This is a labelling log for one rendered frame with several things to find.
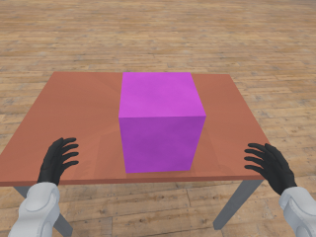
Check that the robot right forearm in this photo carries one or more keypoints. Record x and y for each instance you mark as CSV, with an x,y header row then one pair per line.
x,y
299,211

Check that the table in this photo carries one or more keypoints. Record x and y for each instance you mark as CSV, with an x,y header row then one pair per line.
x,y
85,106

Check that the robot right hand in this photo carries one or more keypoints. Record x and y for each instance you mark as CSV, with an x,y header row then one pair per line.
x,y
274,168

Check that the robot left forearm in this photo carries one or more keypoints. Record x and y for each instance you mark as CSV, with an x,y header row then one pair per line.
x,y
38,212

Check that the robot left hand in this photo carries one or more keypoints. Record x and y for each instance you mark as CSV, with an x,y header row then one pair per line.
x,y
52,166

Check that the carton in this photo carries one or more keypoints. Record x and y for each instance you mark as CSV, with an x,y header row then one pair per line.
x,y
160,121

